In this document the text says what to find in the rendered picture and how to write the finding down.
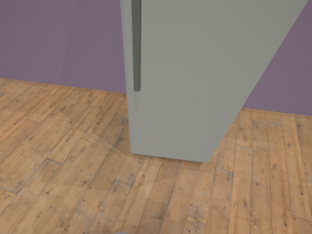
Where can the handle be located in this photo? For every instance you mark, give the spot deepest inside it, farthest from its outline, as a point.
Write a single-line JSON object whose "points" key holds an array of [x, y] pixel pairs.
{"points": [[136, 34]]}

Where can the fridge door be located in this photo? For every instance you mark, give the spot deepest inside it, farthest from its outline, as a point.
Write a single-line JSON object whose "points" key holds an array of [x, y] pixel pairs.
{"points": [[199, 62]]}

